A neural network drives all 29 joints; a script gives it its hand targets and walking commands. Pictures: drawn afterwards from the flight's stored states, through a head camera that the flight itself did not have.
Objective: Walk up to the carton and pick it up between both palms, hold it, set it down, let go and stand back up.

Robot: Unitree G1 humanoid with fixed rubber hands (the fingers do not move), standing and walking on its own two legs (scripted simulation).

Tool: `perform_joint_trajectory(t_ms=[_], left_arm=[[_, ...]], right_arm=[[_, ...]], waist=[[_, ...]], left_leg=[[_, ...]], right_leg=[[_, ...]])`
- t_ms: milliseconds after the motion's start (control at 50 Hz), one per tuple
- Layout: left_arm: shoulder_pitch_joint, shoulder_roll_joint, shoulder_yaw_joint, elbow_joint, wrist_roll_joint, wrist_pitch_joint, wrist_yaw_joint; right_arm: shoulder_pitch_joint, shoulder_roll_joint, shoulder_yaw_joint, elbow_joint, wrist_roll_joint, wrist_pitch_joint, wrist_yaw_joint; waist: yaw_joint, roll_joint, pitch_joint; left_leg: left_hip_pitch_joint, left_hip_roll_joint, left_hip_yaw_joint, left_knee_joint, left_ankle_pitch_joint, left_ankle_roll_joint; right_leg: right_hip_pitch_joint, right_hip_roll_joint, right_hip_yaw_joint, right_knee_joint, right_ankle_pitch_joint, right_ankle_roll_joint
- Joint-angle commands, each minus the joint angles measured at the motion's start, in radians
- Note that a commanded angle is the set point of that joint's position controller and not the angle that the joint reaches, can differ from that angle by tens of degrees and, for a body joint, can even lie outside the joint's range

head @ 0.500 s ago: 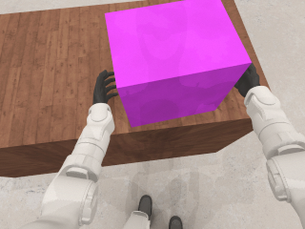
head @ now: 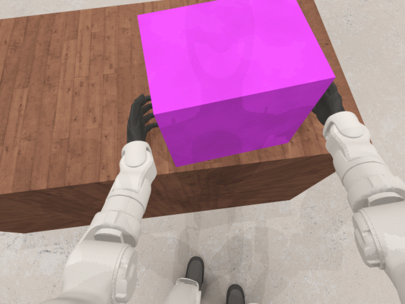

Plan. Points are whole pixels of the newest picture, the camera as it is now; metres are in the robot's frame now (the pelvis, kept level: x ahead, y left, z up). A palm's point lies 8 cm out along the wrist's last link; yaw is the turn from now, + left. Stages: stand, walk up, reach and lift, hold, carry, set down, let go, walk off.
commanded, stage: reach and lift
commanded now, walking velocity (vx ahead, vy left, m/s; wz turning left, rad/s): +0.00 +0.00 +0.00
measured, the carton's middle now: (224, 89) +0.54 +0.05 +0.00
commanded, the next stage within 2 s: none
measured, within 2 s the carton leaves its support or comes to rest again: neither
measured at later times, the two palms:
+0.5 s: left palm (141, 138) +0.42 +0.20 -0.02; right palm (328, 108) +0.51 -0.15 +0.01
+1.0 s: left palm (141, 138) +0.42 +0.20 -0.02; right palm (327, 109) +0.51 -0.15 +0.01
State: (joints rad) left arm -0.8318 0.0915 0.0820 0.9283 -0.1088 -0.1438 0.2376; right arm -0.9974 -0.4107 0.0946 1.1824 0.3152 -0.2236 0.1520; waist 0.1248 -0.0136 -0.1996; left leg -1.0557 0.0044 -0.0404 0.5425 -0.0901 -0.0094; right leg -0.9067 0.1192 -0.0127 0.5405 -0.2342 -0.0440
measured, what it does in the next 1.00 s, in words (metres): stands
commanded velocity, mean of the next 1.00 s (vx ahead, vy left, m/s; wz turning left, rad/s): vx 0.00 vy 0.00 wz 0.00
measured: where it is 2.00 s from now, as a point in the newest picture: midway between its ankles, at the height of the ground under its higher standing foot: outside the picture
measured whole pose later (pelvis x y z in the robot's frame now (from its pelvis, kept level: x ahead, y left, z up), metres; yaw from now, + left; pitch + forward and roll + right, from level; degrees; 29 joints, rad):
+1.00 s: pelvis +0.01 +0.00 +0.00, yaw +0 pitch +36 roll -3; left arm -0.84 0.01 0.32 1.11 0.06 -0.28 0.21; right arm -1.06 -0.33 -0.21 1.42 -0.03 -0.34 0.16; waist 0.13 -0.01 -0.27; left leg -1.06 0.00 -0.03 0.54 -0.11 0.00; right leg -0.91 0.12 -0.01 0.54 -0.25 -0.04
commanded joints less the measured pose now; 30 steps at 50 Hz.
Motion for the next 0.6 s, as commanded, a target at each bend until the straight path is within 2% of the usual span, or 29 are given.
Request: perform_joint_trajectory(t_ms=[0,20,40,60,80,100,120,140,160,180,200,220,240,260,280,300,320,360,380,400,420,440,460,480,500,520,540,560,580], left_arm=[[-0.561,-0.137,0.090,-0.193,0.113,-0.110,-0.043],[-0.543,-0.109,0.120,-0.204,0.122,-0.114,-0.044],[-0.553,-0.148,0.110,-0.190,0.134,-0.114,-0.050],[-0.555,-0.178,0.108,-0.209,0.140,-0.116,-0.055],[-0.590,-0.255,0.087,-0.203,0.141,-0.129,-0.075],[-0.563,-0.290,0.096,-0.137,0.139,-0.131,-0.101],[-0.586,-0.352,0.102,-0.108,0.192,-0.136,-0.118],[-0.554,-0.361,0.110,-0.124,0.198,-0.147,-0.128],[-0.578,-0.408,0.112,-0.095,0.219,-0.146,-0.146],[-0.612,-0.414,0.108,-0.083,0.212,-0.152,-0.157],[-0.619,-0.427,0.123,-0.064,0.237,-0.153,-0.164],[-0.630,-0.450,0.120,-0.048,0.248,-0.159,-0.170],[-0.619,-0.449,0.128,-0.042,0.258,-0.165,-0.172],[-0.609,-0.461,0.121,-0.041,0.266,-0.172,-0.177],[-0.602,-0.477,0.117,-0.023,0.272,-0.165,-0.181],[-0.591,-0.479,0.115,0.010,0.277,-0.174,-0.187],[-0.643,-0.467,0.107,-0.018,0.278,-0.186,-0.187],[-0.623,-0.472,0.121,0.008,0.286,-0.187,-0.186],[-0.618,-0.469,0.127,0.028,0.285,-0.185,-0.196],[-0.636,-0.457,0.129,0.044,0.299,-0.192,-0.206],[-0.645,-0.459,0.129,0.058,0.290,-0.198,-0.209],[-0.647,-0.469,0.136,0.072,0.285,-0.185,-0.206],[-0.657,-0.461,0.130,0.075,0.286,-0.194,-0.206],[-0.633,-0.454,0.154,0.085,0.297,-0.197,-0.205],[-0.658,-0.472,0.126,0.063,0.281,-0.198,-0.203],[-0.647,-0.452,0.132,0.059,0.286,-0.204,-0.202],[-0.637,-0.490,0.127,0.068,0.298,-0.191,-0.207],[-0.642,-0.463,0.130,0.052,0.276,-0.207,-0.204],[-0.636,-0.458,0.116,0.045,0.292,-0.212,-0.203]], right_arm=[[-0.601,0.036,-0.167,-0.200,-0.166,-0.071,0.019],[-0.585,0.032,-0.178,-0.242,-0.182,-0.072,0.023],[-0.586,0.088,-0.179,-0.200,-0.207,-0.067,0.035],[-0.595,0.115,-0.183,-0.243,-0.225,-0.072,0.042],[-0.624,0.201,-0.172,-0.236,-0.247,-0.070,0.064],[-0.657,0.269,-0.174,-0.255,-0.282,-0.076,0.077],[-0.635,0.342,-0.199,-0.206,-0.341,-0.083,0.090],[-0.609,0.358,-0.181,-0.247,-0.349,-0.092,0.091],[-0.592,0.404,-0.201,-0.167,-0.398,-0.102,0.104],[-0.616,0.414,-0.200,-0.159,-0.410,-0.112,0.115],[-0.595,0.449,-0.193,-0.097,-0.433,-0.107,0.123],[-0.604,0.493,-0.200,-0.111,-0.443,-0.115,0.131],[-0.589,0.485,-0.210,-0.099,-0.456,-0.122,0.136],[-0.590,0.506,-0.224,-0.079,-0.490,-0.127,0.137],[-0.579,0.522,-0.217,-0.060,-0.501,-0.141,0.135],[-0.557,0.549,-0.221,-0.028,-0.510,-0.145,0.130],[-0.591,0.555,-0.225,-0.015,-0.515,-0.151,0.133],[-0.603,0.563,-0.230,-0.009,-0.520,-0.164,0.137],[-0.573,0.597,-0.212,0.002,-0.521,-0.155,0.131],[-0.565,0.602,-0.221,0.015,-0.527,-0.155,0.127],[-0.574,0.596,-0.223,0.033,-0.532,-0.159,0.125],[-0.600,0.592,-0.219,0.051,-0.521,-0.167,0.134],[-0.600,0.595,-0.246,0.050,-0.526,-0.172,0.130],[-0.603,0.612,-0.217,0.062,-0.524,-0.171,0.132],[-0.630,0.606,-0.236,0.053,-0.525,-0.170,0.137],[-0.611,0.604,-0.243,0.072,-0.529,-0.168,0.136],[-0.590,0.613,-0.271,0.090,-0.545,-0.167,0.134],[-0.579,0.622,-0.250,0.079,-0.539,-0.168,0.128],[-0.585,0.620,-0.234,0.065,-0.519,-0.168,0.130]], waist=[[0.125,-0.078,-1.307],[0.143,-0.077,-1.302],[0.143,-0.073,-1.275],[0.153,-0.069,-1.296],[0.149,-0.086,-1.288],[0.145,-0.122,-1.280],[0.134,-0.106,-1.283],[0.141,-0.096,-1.284],[0.126,-0.097,-1.238],[0.126,-0.097,-1.224],[0.134,-0.110,-1.189],[0.141,-0.085,-1.219],[0.134,-0.109,-1.206],[0.120,-0.109,-1.217],[0.123,-0.128,-1.213],[0.123,-0.097,-1.194],[0.106,-0.088,-1.180],[0.139,-0.099,-1.146],[0.128,-0.126,-1.135],[0.097,-0.121,-1.132],[0.089,-0.114,-1.117],[0.104,-0.131,-1.072],[0.097,-0.083,-1.091],[0.132,-0.114,-1.082],[0.113,-0.078,-1.086],[0.108,-0.103,-1.070],[0.093,-0.068,-1.070],[0.113,-0.121,-1.063],[0.107,-0.096,-1.085]], left_leg=[[0.721,0.122,0.011,0.124,0.403,-0.018],[0.775,0.113,0.025,0.130,0.412,-0.023],[0.781,0.120,0.014,0.122,0.389,-0.019],[0.794,0.123,0.019,0.120,0.407,-0.020],[0.772,0.114,0.028,0.116,0.381,-0.018],[0.716,0.113,0.031,0.112,0.347,-0.004],[0.717,0.120,0.022,0.100,0.347,-0.001],[0.762,0.122,0.023,0.114,0.410,-0.012],[0.787,0.129,0.012,0.093,0.398,-0.006],[0.792,0.136,0.016,0.103,0.410,-0.007],[0.788,0.134,0.030,0.087,0.392,0.001],[0.791,0.134,0.032,0.097,0.377,0.000],[0.764,0.133,0.037,0.097,0.378,-0.009],[0.742,0.129,0.050,0.091,0.375,-0.008],[0.767,0.132,0.040,0.098,0.412,0.001],[0.768,0.126,0.051,0.103,0.414,0.003],[0.764,0.134,0.051,0.109,0.418,-0.001],[0.824,0.140,0.039,0.105,0.438,0.006],[0.787,0.129,0.052,0.106,0.425,0.014],[0.747,0.121,0.059,0.101,0.398,0.008],[0.736,0.121,0.051,0.092,0.397,0.012],[0.757,0.131,0.035,0.095,0.418,0.019],[0.798,0.134,0.040,0.103,0.442,0.013],[0.779,0.132,0.050,0.109,0.433,0.020],[0.823,0.129,0.049,0.110,0.451,0.012],[0.803,0.131,0.055,0.111,0.465,0.006],[0.824,0.134,0.046,0.095,0.440,0.005],[0.758,0.121,0.065,0.105,0.412,0.018],[0.740,0.113,0.074,0.103,0.411,0.015]], right_leg=[[0.152,-0.125,0.038,0.070,0.591,0.154],[0.140,-0.124,0.034,0.040,0.588,0.152],[0.115,-0.130,0.032,0.030,0.524,0.146],[0.119,-0.122,0.022,0.028,0.509,0.133],[0.177,-0.110,0.020,0.035,0.525,0.133],[0.221,-0.125,0.028,0.044,0.538,0.141],[0.183,-0.143,0.032,0.047,0.550,0.143],[0.208,-0.138,0.027,0.059,0.601,0.143],[0.145,-0.155,0.030,0.050,0.582,0.154],[0.097,-0.157,0.022,0.046,0.557,0.153],[0.107,-0.150,0.022,0.027,0.506,0.148],[0.088,-0.138,0.013,0.024,0.468,0.139],[0.134,-0.154,0.022,0.030,0.513,0.151],[0.191,-0.146,0.022,0.042,0.541,0.155],[0.137,-0.151,0.014,0.043,0.587,0.163],[0.160,-0.156,0.023,0.043,0.607,0.165],[0.139,-0.148,0.012,0.060,0.559,0.163],[0.091,-0.147,-0.008,0.025,0.512,0.155],[0.146,-0.154,0.016,0.026,0.547,0.155],[0.208,-0.160,0.020,0.046,0.602,0.166],[0.213,-0.163,0.016,0.046,0.614,0.170],[0.152,-0.177,0.021,0.054,0.609,0.178],[0.097,-0.170,0.008,0.038,0.555,0.173],[0.090,-0.166,0.012,0.037,0.543,0.159],[0.085,-0.153,0.004,0.033,0.524,0.151],[0.123,-0.138,-0.008,0.023,0.523,0.155],[0.098,-0.150,-0.011,0.017,0.490,0.151],[0.155,-0.149,-0.005,0.024,0.492,0.145],[0.209,-0.141,0.004,0.041,0.544,0.151]])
